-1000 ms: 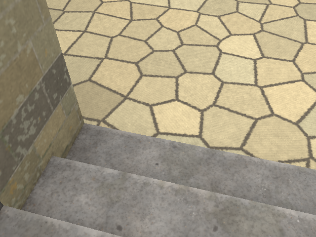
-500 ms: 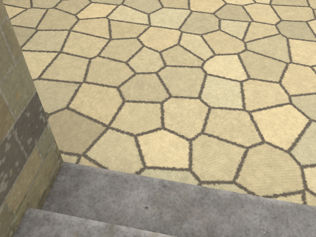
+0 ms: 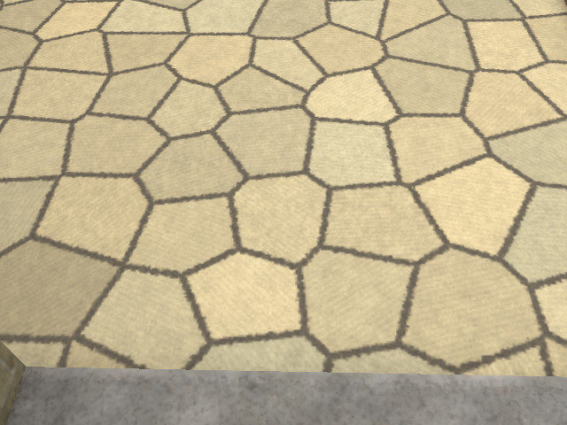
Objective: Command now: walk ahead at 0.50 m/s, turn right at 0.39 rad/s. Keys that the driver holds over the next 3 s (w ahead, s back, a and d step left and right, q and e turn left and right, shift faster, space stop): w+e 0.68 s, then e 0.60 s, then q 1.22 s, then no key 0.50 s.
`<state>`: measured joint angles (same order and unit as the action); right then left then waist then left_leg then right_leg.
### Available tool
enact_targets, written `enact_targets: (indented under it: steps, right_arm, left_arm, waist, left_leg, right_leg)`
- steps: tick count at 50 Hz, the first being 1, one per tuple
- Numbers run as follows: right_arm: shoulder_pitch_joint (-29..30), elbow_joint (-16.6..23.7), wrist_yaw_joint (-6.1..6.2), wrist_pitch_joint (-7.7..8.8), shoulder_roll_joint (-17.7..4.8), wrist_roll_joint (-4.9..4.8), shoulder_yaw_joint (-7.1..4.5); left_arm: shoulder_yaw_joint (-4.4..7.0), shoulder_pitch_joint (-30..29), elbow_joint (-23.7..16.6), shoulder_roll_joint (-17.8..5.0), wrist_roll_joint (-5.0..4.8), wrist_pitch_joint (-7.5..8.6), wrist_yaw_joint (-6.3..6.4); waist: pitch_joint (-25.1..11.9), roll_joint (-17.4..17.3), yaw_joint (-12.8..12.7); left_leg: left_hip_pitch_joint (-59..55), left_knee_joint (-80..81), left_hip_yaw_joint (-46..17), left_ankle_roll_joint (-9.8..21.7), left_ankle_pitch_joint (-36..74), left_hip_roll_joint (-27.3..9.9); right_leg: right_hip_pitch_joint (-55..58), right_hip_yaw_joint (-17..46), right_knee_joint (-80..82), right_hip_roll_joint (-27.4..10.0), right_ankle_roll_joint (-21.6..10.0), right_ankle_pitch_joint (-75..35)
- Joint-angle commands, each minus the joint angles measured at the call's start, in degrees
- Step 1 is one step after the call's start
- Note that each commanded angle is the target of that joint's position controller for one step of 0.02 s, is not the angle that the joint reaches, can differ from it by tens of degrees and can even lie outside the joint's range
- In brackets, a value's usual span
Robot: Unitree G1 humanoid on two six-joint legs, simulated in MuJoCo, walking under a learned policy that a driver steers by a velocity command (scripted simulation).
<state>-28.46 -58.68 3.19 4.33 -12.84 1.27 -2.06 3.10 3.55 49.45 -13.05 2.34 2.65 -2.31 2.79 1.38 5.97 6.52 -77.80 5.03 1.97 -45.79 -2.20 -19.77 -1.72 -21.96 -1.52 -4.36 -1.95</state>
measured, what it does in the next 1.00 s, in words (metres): goes down, turning right: left foot 0.15 m lower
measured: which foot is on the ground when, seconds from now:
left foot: up 0.00-0.62, down 0.64-1.00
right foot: down 0.00-0.64, up 0.66-1.00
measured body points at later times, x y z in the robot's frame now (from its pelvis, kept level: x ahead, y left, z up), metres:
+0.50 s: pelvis +0.25 +0.00 -0.04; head +0.24 -0.01 +0.41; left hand +0.24 +0.27 -0.17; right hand +0.41 -0.30 -0.12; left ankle +0.46 +0.11 -0.74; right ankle +0.09 -0.08 -0.75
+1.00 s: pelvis +0.48 +0.01 -0.16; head +0.52 +0.01 +0.28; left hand +0.77 +0.11 -0.28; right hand +0.31 -0.18 -0.30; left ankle +0.48 +0.10 -0.90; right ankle +0.53 -0.14 -0.83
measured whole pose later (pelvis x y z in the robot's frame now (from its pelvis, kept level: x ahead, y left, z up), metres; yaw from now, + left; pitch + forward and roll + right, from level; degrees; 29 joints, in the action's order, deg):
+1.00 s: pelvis +0.48 +0.01 -0.16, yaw -33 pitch +0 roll +1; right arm -25.6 -53.1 2.0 2.2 -11.5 0.4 -1.1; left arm 2.5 3.1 44.0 -13.3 2.8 -1.8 -2.3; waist 3.1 3.5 2.0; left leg 8.6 -28.6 8.9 3.5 -20.1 1.6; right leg -40.7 0.0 -57.9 0.8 -4.7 -1.2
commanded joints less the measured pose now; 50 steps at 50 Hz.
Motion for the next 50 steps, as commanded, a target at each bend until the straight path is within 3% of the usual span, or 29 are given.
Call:
enact_targets:
  steps: [1, 2, 3, 4, 5, 6, 8, 10, 12, 14, 15, 18, 23, 25, 29, 31, 32, 33, 34, 35, 36, 38, 39, 41, 42, 45, 46, 47, 50]
  right_arm:
    - [-8.4, 2.7, -0.32, 0.76, -7.7, -3.65, -1.46]
    - [-0.7, 7.0, -0.20, 0.48, -7.1, -2.73, -0.96]
    - [8.4, 8.3, -0.25, -0.46, -7.4, 0.17, -1.10]
    - [8.7, 9.2, -0.82, -0.92, -6.2, 1.13, -1.03]
    - [6.8, 7.9, -1.11, -2.25, -6.3, 2.27, -1.05]
    - [7.6, 8.1, -1.42, -3.14, -5.8, 2.08, -1.32]
    - [13.7, 11.2, -2.04, -3.26, -4.2, 2.43, -0.90]
    - [13.9, 10.8, -2.74, -3.55, -2.0, 2.54, 0.03]
    - [9.9, 8.1, -3.47, -3.88, -4.4, 0.86, -0.83]
    - [20.9, 11.7, -3.78, -3.40, -7.1, 1.17, -2.10]
    - [27.0, 14.0, -3.99, -3.27, -8.5, 1.12, -2.97]
    - [32.9, 16.2, -4.59, -2.57, -7.4, 1.54, -3.07]
    - [31.9, 17.2, -6.47, -2.15, -4.2, 1.81, -2.08]
    - [33.7, 18.8, -6.59, -1.52, -3.1, 1.02, -1.39]
    - [27.8, 16.5, -4.43, -0.28, -5.2, -2.07, -2.24]
    - [12.3, 11.4, -3.24, -0.12, -7.5, -1.12, -3.58]
    - [3.7, 9.3, -3.37, -0.17, -9.6, 0.24, -4.10]
    - [-2.2, 9.2, -4.23, -0.49, -11.4, 1.38, -3.83]
    - [-3.8, 8.9, -5.29, -0.82, -16.9, -0.81, -5.91]
    - [0.0, 9.3, -4.91, -0.90, -16.0, -1.42, -6.23]
    - [5.7, 11.8, -4.00, -0.99, -7.3, -0.99, -3.71]
    - [7.2, 11.1, -3.51, 0.60, -5.9, 1.06, -2.05]
    - [6.3, 9.4, -3.28, 1.03, -5.5, 0.41, -1.92]
    - [10.0, 9.9, -3.28, 1.45, -5.2, -0.54, -1.26]
    - [10.5, 9.7, -3.03, 1.35, -3.9, -0.77, -0.63]
    - [8.5, 9.4, -1.84, 0.19, -4.4, -1.50, -0.06]
    - [8.1, 9.6, -1.58, -0.28, -4.8, -1.71, -0.04]
    - [6.1, 9.3, -1.15, -0.48, -5.6, -1.28, -0.25]
    - [3.7, 9.8, -0.41, -2.34, -6.0, -0.41, -0.17]
  left_arm:
    - [4.02, 32.0, 5.1, -14.5, -3.01, -0.87, -0.08]
    - [4.65, 29.8, 5.0, -15.8, -3.08, -1.68, 1.10]
    - [3.09, 21.0, 2.9, -10.0, -2.87, -2.37, 2.76]
    - [2.75, 19.1, 2.2, -10.7, -1.62, -1.69, 3.48]
    - [1.69, 18.0, 1.9, -7.9, -0.57, -0.89, 3.00]
    - [0.90, 15.8, 2.2, -6.4, -1.02, 0.30, 2.48]
    - [1.25, 14.6, 2.4, -8.4, -2.03, 1.87, 2.77]
    - [1.22, 15.7, 2.6, -8.7, -2.06, 1.52, 2.59]
    - [1.60, 18.7, 1.6, -8.5, -1.78, 0.64, 2.23]
    - [1.26, 24.6, 2.7, -6.1, -1.54, 0.00, 2.62]
    - [1.46, 28.2, 3.4, -7.2, -1.22, 0.15, 2.96]
    - [2.06, 33.1, 3.1, -8.7, -0.61, 0.53, 3.79]
    - [1.11, 25.1, -0.5, -7.6, -0.84, 0.95, 4.08]
    - [1.08, 24.2, -1.5, -8.0, -1.20, 0.15, 4.07]
    - [0.87, 26.1, -0.5, -7.5, 0.65, -1.19, 6.98]
    - [1.32, 29.2, 1.6, -8.4, 0.01, -1.74, 5.61]
    - [1.34, 32.3, 2.7, -6.3, -1.11, -1.38, 4.43]
    - [1.17, 39.8, 2.8, -3.5, -3.39, -0.92, 4.18]
    - [0.50, 41.7, -0.1, -4.9, -4.64, -0.35, 5.33]
    - [-0.20, 32.6, -1.6, -4.9, -2.55, -0.56, 5.64]
    - [0.68, 18.8, -2.4, -8.0, -0.08, -1.49, 5.17]
    - [0.78, 12.5, -4.7, -6.5, 0.41, -3.18, 3.73]
    - [0.48, 12.3, -4.8, -4.1, 0.62, -4.04, 3.52]
    - [0.46, 10.6, -6.1, -3.8, -0.87, -4.15, 2.20]
    - [0.44, 9.8, -6.2, -3.0, -0.35, -3.86, 1.53]
    - [-0.55, 8.4, -5.9, 0.1, -0.05, -3.63, -0.19]
    - [-0.82, 6.7, -6.5, 0.2, -0.46, -3.83, -0.29]
    - [-0.38, 7.7, -6.0, -1.2, 0.44, -4.02, -0.23]
    - [-0.29, 0.9, -7.7, -2.3, 0.87, -4.72, -0.14]
  waist:
    - [-29.8, 10.8, -13.5]
    - [-26.4, 8.6, -13.7]
    - [-13.2, -2.3, -11.1]
    - [-9.5, 2.3, -9.4]
    - [-4.8, -3.9, -6.5]
    - [-0.5, -5.3, -3.6]
    - [1.2, 0.8, -3.1]
    - [-2.9, 4.2, -3.3]
    - [-6.7, 2.5, -3.9]
    - [-1.4, -0.4, -7.8]
    - [1.0, -0.9, -9.7]
    - [2.4, 0.7, -12.7]
    - [0.5, 0.2, -11.1]
    - [1.0, 3.2, -12.6]
    - [3.8, 3.0, -12.6]
    - [-2.9, -4.7, -6.5]
    - [-8.5, -8.9, -4.0]
    - [-16.7, -14.9, -6.4]
    - [-24.6, -23.6, -6.5]
    - [-19.0, -20.3, -5.6]
    - [-5.7, -6.4, -3.1]
    - [1.4, -4.7, -4.9]
    - [1.6, -5.4, -6.5]
    - [1.8, -8.3, -10.5]
    - [1.4, -9.6, -10.5]
    - [-3.8, -9.8, -9.8]
    - [-4.1, -8.8, -9.5]
    - [-6.3, -8.8, -9.2]
    - [-3.0, -5.3, -6.4]
  left_leg:
    - [45.8, -44.7, -5.9, 0.0, -1.1, -0.2]
    - [53.7, -41.7, -3.1, -1.7, 6.0, 0.2]
    - [53.8, -32.9, -2.7, -2.1, 14.1, -2.4]
    - [48.4, -29.7, -5.6, -1.8, 17.3, -3.5]
    - [41.2, -20.5, -8.1, -1.6, 18.1, -5.9]
    - [35.6, -5.2, -9.8, -1.7, 26.4, -6.7]
    - [25.9, 14.9, -6.6, -3.2, 35.4, -4.5]
    - [20.7, 20.2, -4.5, -3.4, 40.4, -2.1]
    - [24.0, 17.8, -6.2, -2.4, 47.7, -3.1]
    - [37.8, 19.5, -11.3, -2.4, 51.4, -5.3]
    - [48.0, 23.3, -12.3, -2.7, 49.9, -5.2]
    - [55.3, 27.4, -14.3, -3.8, 46.9, -4.3]
    - [27.2, 39.4, -10.7, -2.6, 66.2, 0.8]
    - [19.5, 45.8, -9.4, -2.5, 63.9, 2.4]
    - [17.7, 66.1, -15.8, -2.9, 67.7, -3.7]
    - [-4.2, 65.1, -10.1, -3.9, 67.9, -2.4]
    - [-20.1, 54.8, -13.5, -3.7, 70.2, -5.8]
    - [-35.6, 32.6, -18.5, -4.0, 84.0, -14.4]
    - [-38.0, 39.4, -35.8, 3.3, 66.4, -25.0]
    - [-28.8, 54.3, -43.8, 9.9, 34.3, -27.4]
    - [-14.5, 58.6, -35.1, 9.0, 32.1, -21.1]
    - [5.4, 54.2, -26.2, 10.6, 66.1, -19.9]
    - [8.8, 53.2, -21.9, 9.2, 70.3, -18.2]
    - [15.8, 59.1, -11.7, 5.5, 65.7, -11.2]
    - [16.4, 59.5, -8.7, 5.8, 68.2, -9.4]
    - [11.5, 57.0, -5.3, 5.8, 82.6, -11.0]
    - [9.1, 56.9, -4.2, 5.5, 82.1, -10.9]
    - [5.2, 54.4, -5.6, 5.7, 83.7, -12.8]
    - [-2.3, 51.3, -4.1, 6.9, 80.5, -12.7]
  right_leg:
    - [62.0, 20.3, -22.1, -19.5, -14.5, -58.1]
    - [54.0, 31.1, -6.8, -23.7, -20.3, -21.6]
    - [37.7, 28.7, 1.6, -18.4, -17.0, -4.0]
    - [25.8, 32.9, 1.6, -22.2, -20.0, -8.7]
    - [12.7, 30.3, 1.3, -19.6, -18.3, -7.2]
    - [2.5, 23.7, 2.8, -14.1, -14.3, -4.1]
    - [-5.9, 18.4, 7.4, -6.1, -12.1, -4.5]
    - [-2.8, 16.6, 5.5, -5.6, -12.3, -16.1]
    - [4.4, 19.4, 2.7, -6.9, -14.0, -11.5]
    - [12.8, 27.4, 1.7, -8.3, -15.5, 2.0]
    - [19.7, 30.3, 0.7, -8.0, -16.2, 11.4]
    - [25.8, 35.5, -1.5, -8.5, -17.3, 16.1]
    - [1.1, 28.4, -10.6, 0.2, -11.4, 23.6]
    - [-1.5, 26.6, -13.0, 2.2, -8.7, 21.4]
    - [11.9, 30.2, -27.0, 2.9, -7.2, 19.1]
    - [4.0, 22.1, -49.0, 7.4, -5.8, 21.7]
    - [-8.9, 17.0, -66.4, 10.8, -4.3, 42.7]
    - [-24.6, 13.2, -88.3, 10.5, -2.4, 56.3]
    - [-34.2, 8.9, -100.4, 7.6, -1.7, 49.0]
    - [-42.6, 3.5, -100.6, 5.6, -0.3, 39.1]
    - [-43.2, 2.4, -95.0, 3.5, 0.3, 31.7]
    - [-33.5, 7.5, -84.7, 1.9, 0.1, 28.5]
    - [-32.2, 9.0, -81.6, 2.0, -0.1, 25.6]
    - [-24.6, 6.4, -56.8, 2.2, 1.1, 13.7]
    - [-20.7, 4.3, -48.2, 2.6, 1.5, 7.1]
    - [-13.4, 1.9, -38.5, 2.7, 0.8, -2.6]
    - [-13.1, 1.4, -35.0, 2.2, 0.4, -2.6]
    - [-13.3, 2.7, -40.1, 1.6, -0.7, -6.1]
    - [-18.9, 1.8, -35.6, 1.2, -0.9, 3.1]
Next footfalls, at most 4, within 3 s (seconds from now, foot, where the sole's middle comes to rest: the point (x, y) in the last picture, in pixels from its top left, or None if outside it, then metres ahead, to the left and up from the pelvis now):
0.64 left None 0.52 0.09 -0.93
1.14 right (337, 412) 0.54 -0.13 -0.93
1.58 left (244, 404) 0.58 0.11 -0.93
2.04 right None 0.50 -0.07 -0.93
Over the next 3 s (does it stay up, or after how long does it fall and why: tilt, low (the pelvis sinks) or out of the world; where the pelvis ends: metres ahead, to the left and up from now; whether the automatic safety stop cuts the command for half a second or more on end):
stays up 0.48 0.08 -0.15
